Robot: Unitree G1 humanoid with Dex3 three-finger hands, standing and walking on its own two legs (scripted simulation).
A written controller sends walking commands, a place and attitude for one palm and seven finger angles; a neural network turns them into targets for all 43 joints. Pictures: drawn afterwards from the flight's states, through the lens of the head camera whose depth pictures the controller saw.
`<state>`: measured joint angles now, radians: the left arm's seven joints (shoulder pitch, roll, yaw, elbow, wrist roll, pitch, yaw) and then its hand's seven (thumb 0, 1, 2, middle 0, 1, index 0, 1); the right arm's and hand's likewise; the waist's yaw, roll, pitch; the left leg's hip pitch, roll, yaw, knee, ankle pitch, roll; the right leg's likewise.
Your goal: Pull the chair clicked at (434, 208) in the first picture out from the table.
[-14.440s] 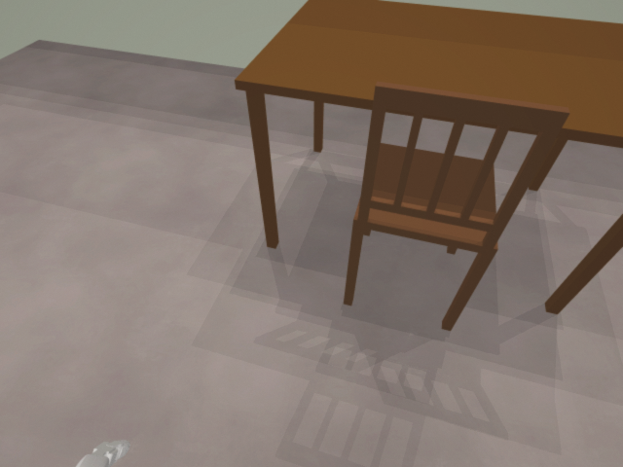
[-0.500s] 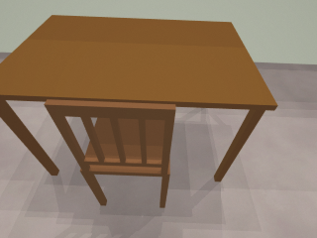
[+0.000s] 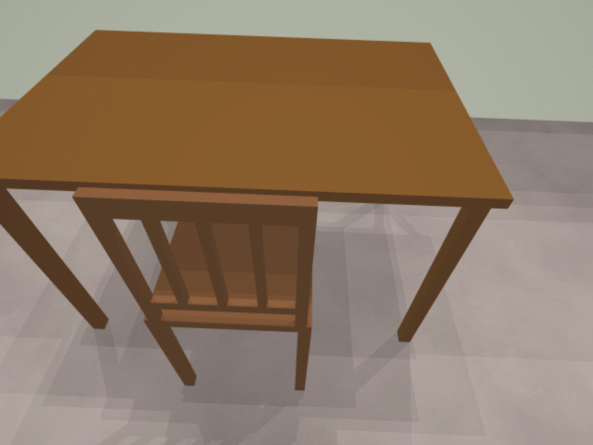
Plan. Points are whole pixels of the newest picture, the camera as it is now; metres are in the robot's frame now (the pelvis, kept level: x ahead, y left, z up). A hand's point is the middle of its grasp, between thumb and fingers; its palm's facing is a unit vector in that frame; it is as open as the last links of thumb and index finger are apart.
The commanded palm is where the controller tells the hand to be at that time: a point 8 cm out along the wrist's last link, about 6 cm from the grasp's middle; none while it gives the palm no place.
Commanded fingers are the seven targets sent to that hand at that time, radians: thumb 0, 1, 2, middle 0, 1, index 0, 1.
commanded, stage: look again from close up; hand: left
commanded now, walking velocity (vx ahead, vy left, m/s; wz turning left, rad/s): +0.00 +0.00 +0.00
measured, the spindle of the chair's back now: (214, 266) +0.44 +0.19 -0.09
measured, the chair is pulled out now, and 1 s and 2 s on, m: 0.00 0.00 0.00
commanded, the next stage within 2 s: raise the hand toward the chair's back in 0.64 s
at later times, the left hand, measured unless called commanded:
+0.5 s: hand out of the picture -0.04 +0.14 -0.18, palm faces +0.05 -0.98 -0.17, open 7.4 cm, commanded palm none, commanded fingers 0.00 0.90 0.90 -0.20 -0.30 -0.20 -0.30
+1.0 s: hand (192, 397) +0.19 +0.15 -0.02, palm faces +0.13 -0.99 -0.08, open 7.9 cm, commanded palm +0.10 +0.19 -0.07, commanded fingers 0.00 0.57 0.76 -0.17 -0.25 -0.17 -0.25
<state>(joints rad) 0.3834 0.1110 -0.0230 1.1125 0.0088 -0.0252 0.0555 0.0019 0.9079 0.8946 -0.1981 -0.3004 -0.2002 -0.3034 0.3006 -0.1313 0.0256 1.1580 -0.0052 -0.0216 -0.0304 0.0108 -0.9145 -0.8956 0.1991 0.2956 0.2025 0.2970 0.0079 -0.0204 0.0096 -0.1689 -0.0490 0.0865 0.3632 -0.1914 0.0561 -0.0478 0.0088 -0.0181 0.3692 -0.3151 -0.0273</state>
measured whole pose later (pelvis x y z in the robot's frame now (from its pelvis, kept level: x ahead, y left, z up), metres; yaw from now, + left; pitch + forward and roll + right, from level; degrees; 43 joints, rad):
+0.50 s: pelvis +0.00 -0.02 +0.00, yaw +0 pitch -1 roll +1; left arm 0.39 0.12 -0.03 1.11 0.01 -0.03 0.06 0.00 0.91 0.89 -0.20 -0.30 -0.20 -0.30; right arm 0.29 -0.14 0.03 1.16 0.00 -0.02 -0.03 0.01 -0.92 -0.90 0.20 0.30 0.20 0.30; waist 0.01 -0.02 0.01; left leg -0.17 -0.02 0.08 0.37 -0.19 0.03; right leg -0.04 0.03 -0.03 0.36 -0.31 -0.05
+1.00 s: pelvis -0.05 -0.02 -0.03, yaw +3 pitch +7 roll +0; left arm 0.24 0.19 0.01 0.27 -0.18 -0.30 -0.01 0.03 0.83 0.84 -0.18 -0.28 -0.18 -0.28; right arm 0.23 -0.30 -0.01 0.77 0.00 -0.30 -0.04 0.02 -0.91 -0.90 0.20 0.30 0.20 0.30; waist -0.03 0.05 -0.09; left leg -0.57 -0.03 0.03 0.73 -0.27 0.03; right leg -0.44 0.02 -0.09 0.76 -0.44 -0.06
